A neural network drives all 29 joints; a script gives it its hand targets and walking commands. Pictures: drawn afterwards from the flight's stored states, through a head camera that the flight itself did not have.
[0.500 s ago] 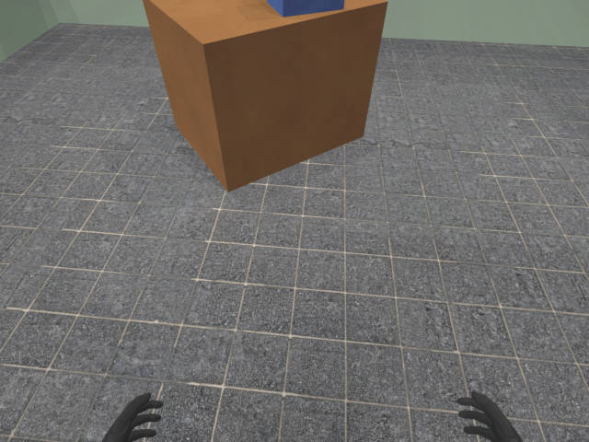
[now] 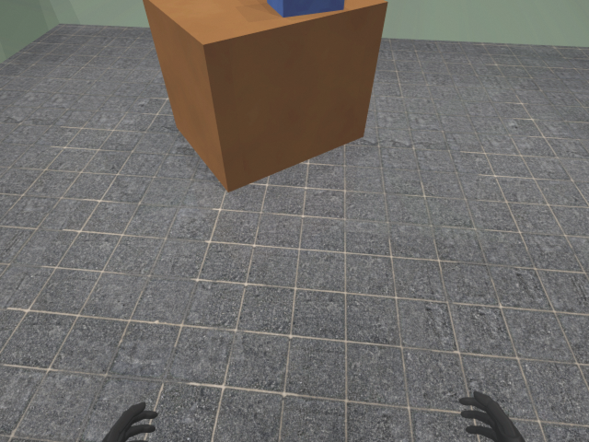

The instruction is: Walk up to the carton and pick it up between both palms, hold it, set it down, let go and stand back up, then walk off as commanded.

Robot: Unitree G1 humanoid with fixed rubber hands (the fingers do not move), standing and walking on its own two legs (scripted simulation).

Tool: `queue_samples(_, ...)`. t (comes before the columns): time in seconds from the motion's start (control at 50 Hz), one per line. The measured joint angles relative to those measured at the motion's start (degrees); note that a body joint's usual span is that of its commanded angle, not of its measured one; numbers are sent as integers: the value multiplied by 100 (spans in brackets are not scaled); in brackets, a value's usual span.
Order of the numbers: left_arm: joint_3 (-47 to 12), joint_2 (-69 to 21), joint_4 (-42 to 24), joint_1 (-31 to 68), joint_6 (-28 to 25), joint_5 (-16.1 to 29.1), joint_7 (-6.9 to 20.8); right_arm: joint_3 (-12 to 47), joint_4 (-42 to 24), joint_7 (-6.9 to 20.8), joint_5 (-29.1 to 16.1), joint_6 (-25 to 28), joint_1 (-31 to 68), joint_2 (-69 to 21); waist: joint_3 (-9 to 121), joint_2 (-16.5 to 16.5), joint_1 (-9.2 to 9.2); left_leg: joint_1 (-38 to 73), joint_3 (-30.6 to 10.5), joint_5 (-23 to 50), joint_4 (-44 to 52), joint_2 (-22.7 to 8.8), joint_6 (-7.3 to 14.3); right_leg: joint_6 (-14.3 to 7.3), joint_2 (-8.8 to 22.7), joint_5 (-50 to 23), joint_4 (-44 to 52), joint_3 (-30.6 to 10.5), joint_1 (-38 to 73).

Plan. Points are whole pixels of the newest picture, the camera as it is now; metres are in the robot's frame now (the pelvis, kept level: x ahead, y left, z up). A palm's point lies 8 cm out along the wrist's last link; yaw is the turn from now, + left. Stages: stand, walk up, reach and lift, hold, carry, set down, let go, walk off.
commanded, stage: stand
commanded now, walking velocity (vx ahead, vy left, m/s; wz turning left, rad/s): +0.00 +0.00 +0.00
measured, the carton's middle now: out of the picture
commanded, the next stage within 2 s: walk up in 1.78 s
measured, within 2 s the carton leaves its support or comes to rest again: neither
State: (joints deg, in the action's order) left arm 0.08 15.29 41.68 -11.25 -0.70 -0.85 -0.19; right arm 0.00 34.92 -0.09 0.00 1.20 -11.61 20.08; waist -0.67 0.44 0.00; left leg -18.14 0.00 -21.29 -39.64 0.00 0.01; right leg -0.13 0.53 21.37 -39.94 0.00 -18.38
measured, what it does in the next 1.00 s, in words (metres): stands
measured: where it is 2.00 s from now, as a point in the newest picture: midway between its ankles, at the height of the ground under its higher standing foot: outside the picture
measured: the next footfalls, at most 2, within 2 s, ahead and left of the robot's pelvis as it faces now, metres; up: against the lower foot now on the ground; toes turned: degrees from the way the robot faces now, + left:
none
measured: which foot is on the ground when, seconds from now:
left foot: down 0.00-1.00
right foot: down 0.00-1.00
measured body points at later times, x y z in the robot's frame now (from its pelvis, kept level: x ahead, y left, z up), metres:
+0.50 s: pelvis -0.01 +0.00 +0.00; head -0.01 +0.00 +0.45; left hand +0.12 +0.27 -0.11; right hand +0.14 -0.28 -0.08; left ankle +0.00 +0.12 -0.72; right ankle +0.00 -0.12 -0.72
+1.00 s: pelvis -0.02 +0.00 +0.00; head -0.03 +0.00 +0.45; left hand +0.10 +0.27 -0.11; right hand +0.12 -0.29 -0.08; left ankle +0.00 +0.12 -0.72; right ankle +0.00 -0.12 -0.72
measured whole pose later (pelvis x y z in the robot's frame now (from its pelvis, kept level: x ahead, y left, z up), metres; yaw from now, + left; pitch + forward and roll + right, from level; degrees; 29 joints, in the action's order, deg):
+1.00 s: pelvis -0.02 +0.00 +0.00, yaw +0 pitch -2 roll +0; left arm 0.1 16.2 47.6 -11.3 -0.7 -0.8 -0.2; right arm 0.0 40.2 0.2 0.0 1.2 -11.6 20.6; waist -0.7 -0.3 0.0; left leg -18.1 0.0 -19.4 -39.6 0.0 0.0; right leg -0.1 0.5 19.5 -39.9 0.0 -18.4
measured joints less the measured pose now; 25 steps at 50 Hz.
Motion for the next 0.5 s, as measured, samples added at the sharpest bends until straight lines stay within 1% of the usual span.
queue_samples(0.5,0,84,297,0,-5,0,0,0,236,-2,0,4,0,47,0,-10,0,1,0,97,0,0,0,0,0,-97,0,0,1)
